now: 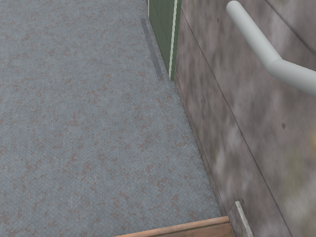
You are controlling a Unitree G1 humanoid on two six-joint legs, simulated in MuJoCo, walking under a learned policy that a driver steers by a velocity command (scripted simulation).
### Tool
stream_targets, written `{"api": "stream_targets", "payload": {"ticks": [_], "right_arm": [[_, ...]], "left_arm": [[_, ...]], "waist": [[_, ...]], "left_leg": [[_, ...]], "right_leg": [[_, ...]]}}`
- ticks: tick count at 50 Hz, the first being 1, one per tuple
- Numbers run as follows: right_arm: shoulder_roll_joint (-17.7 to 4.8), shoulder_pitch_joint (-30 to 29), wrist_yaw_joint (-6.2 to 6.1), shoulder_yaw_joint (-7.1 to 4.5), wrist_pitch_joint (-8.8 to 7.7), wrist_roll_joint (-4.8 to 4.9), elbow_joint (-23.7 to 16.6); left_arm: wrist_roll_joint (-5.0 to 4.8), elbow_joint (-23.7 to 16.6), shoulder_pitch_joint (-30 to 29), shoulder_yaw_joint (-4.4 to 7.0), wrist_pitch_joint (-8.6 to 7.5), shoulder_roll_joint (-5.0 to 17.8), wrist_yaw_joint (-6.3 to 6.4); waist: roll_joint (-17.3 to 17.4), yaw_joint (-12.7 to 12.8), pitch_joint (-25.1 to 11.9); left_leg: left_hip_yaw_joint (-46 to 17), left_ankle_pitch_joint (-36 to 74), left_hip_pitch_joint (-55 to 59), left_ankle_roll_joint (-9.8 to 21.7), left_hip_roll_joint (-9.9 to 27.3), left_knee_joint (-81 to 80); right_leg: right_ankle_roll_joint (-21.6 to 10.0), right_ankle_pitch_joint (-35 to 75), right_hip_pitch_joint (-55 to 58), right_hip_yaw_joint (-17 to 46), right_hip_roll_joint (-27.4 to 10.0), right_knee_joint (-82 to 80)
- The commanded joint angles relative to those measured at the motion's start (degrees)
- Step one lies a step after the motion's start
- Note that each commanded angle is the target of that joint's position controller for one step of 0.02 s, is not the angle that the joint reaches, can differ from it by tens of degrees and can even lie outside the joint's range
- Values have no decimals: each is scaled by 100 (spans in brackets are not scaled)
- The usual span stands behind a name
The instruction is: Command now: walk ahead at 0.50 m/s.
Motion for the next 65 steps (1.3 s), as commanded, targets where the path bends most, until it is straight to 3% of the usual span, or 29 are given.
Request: {"api": "stream_targets", "payload": {"ticks": [1,2,7,8,9,10,16,20,21,22,23,25,28,30,33,35,39,40,41,43,46,48,52,54,58,61,62,64,65], "right_arm": [[-1355,3337,60,-408,-9,56,822],[-670,2148,-267,-174,253,265,351],[-594,965,-410,86,-71,234,330],[-679,1050,-437,88,-120,332,417],[-481,533,-305,18,-330,3,-69],[-882,594,-202,-86,-400,-108,14],[-275,1839,-414,249,-361,-47,331],[-1059,1343,-387,150,-200,-27,-50],[-1493,2035,-417,-169,78,83,366],[-1451,856,-297,-112,-124,19,-345],[-496,1321,-137,103,-256,-70,-188],[-261,-384,-193,163,-332,259,-947],[-185,548,-485,217,-24,-229,-607],[-260,1299,-419,126,133,-447,-251],[-647,646,-254,-93,230,-15,-424],[-830,-209,-283,-140,304,-209,-629],[-1708,2208,-490,-597,5,-37,297],[-2135,3838,-378,-633,-1,-14,753],[-1997,4025,-230,-618,-97,-250,734],[-1408,3240,-49,-297,-287,-73,523],[-307,823,-90,358,-426,-222,250],[-745,127,-268,334,-584,178,12],[-1179,1913,-381,303,-515,-37,674],[-446,3985,-499,350,-360,-64,1506],[-869,2386,-103,241,-163,-141,785],[-820,2797,13,58,-306,60,814],[-128,2100,-537,12,58,676,373],[-337,2025,-681,-66,258,419,355],[100,2360,-599,9,172,415,195]], "left_arm": [[-126,-998,-924,153,-271,777,-129],[-637,-853,-1324,246,6,576,513],[-405,-1059,-1577,103,651,129,608],[-300,-1046,-1753,105,635,147,549],[573,-958,-826,-215,207,-293,2],[639,-791,-693,-213,135,-246,-189],[393,-1590,-2313,-151,-110,640,117],[222,-2111,-2423,-169,-277,679,87],[-526,-1259,-1171,-29,-73,354,397],[-59,-1600,-673,59,-426,1475,252],[32,-995,679,141,-472,1376,211],[41,-930,1109,21,-496,902,117],[10,-1371,-1767,-389,-379,-164,246],[28,-1637,-2280,-333,-543,49,463],[237,-1609,-1963,-58,-631,1144,423],[218,-1231,-1294,-174,-486,953,260],[388,-943,-1405,-133,4,1075,-230],[189,-1058,-55,-324,-6,-24,-327],[61,-1431,-721,-331,-12,348,-334],[-112,-2014,-2153,-252,-240,745,1],[270,-1734,-1593,-261,-132,650,156],[332,-1835,-2000,-173,132,809,-42],[308,-2139,-2303,-252,153,467,-107],[154,-2289,-3230,-326,105,435,21],[130,-2301,-3558,-425,163,240,-143],[-4,-2257,-3551,-289,84,677,2],[-1021,-2324,-3325,109,-109,1002,358],[-772,-1690,-1507,144,-237,766,430],[-575,-1336,-21,238,-155,972,384]], "waist": [[559,-1471,-611],[523,-1092,-484],[392,125,1295],[317,83,1102],[-28,223,853],[-12,133,656],[-34,-662,-201],[529,-519,-274],[659,-247,-234],[-1081,100,-815],[-2039,497,-1669],[-536,942,204],[-79,-558,8],[-458,-795,-52],[-186,-483,285],[-483,-150,573],[541,-1187,-237],[2122,-845,-1802],[1486,-1233,-1701],[641,-1326,-143],[-8,318,328],[3,156,196],[-150,-330,-30],[88,-1249,226],[382,-686,528],[91,-979,755],[75,-683,813],[396,48,-181],[-619,425,-1514]], "left_leg": [[-2684,1019,4181,1831,2073,-176],[-2528,1425,2733,1620,2407,-1047],[-1449,-670,-1102,1214,1259,-2221],[-1171,-346,-975,1131,1004,-2210],[-1042,-906,-1743,1237,1025,-1568],[-958,-1568,-1627,1436,947,-1324],[-1730,-161,1031,1738,1152,248],[-1237,1817,-483,1592,770,808],[-1183,3458,479,1178,803,1160],[-656,2904,-959,880,16,3134],[52,-1195,-3232,327,-601,5618],[-918,-2054,-5797,181,-383,5924],[-1104,-627,-3274,121,678,4223],[-664,1949,-1379,3,464,3304],[414,3000,757,-351,-37,1836],[496,2234,340,-295,110,1142],[576,2859,2407,517,-54,-263],[-676,5325,5244,1612,407,1047],[-1696,5336,5858,1627,796,788],[-4149,-970,4219,1849,1620,-4],[-3493,-1629,-525,1404,1145,-488],[-2719,-2024,-2132,1802,685,-869],[-2590,704,-287,1556,360,735],[-2974,872,2923,1303,309,1678],[-2547,-1463,-1765,1459,-397,967],[-3182,-193,326,1347,-405,1862],[-2841,1447,1525,928,-571,2281],[-2102,1332,-14,518,-819,4689],[-1803,-2107,-2404,205,-1245,6872]], "right_leg": [[-153,1173,-5856,-221,84,2238],[-231,1585,-4123,-449,144,1463],[-307,3794,-2194,-81,-166,-2543],[-231,4442,-1669,-210,-173,-3564],[-433,5333,-1894,7,-226,-2457],[-495,5259,-1987,-89,-155,-2611],[-280,4972,-3789,2,-403,-3158],[-336,2869,-1128,-1204,279,-3809],[-476,1246,-459,-888,296,-5620],[-956,3534,1406,-861,571,-5246],[-2184,4005,3999,1017,-639,-5935],[-2801,3022,3023,4296,-2165,-7126],[-1966,2036,-522,2100,-1835,-6736],[-1255,1698,-2039,456,-944,-6127],[-688,-18,-3108,-743,-719,-5976],[-727,-206,-2078,-360,-1308,-5640],[-246,2678,-622,-766,-539,-1170],[-21,150,-2491,-691,454,1452],[-53,288,-4131,-233,637,2473],[-190,1573,-6640,458,63,2428],[-605,4212,-4327,713,-616,224],[-363,4720,-2693,159,-361,-1443],[-297,4144,-3282,-192,-50,-1873],[92,5169,-5642,416,-202,-3870],[-121,7107,-230,-550,355,-5674],[-60,5820,-562,-219,398,-7251],[-346,5499,-1114,312,148,-8714],[-900,8591,2167,384,-469,-7951],[-1692,9892,5405,1005,-1521,-5814]]}}
Keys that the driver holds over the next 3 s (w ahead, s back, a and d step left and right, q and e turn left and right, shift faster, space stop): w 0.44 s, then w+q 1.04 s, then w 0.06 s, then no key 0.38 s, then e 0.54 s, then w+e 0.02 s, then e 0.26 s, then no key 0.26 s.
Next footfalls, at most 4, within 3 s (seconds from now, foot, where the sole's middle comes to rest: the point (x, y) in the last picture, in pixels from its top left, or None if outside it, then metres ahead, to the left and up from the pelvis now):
0.40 right None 0.24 -0.13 -0.77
0.76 left None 0.45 0.17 -0.92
1.28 right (145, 198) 0.83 0.12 -1.07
1.68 left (81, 184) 0.88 0.49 -1.07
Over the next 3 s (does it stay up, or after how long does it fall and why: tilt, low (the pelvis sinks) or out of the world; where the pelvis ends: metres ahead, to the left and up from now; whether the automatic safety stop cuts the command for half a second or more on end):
stays up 0.96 0.37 -0.29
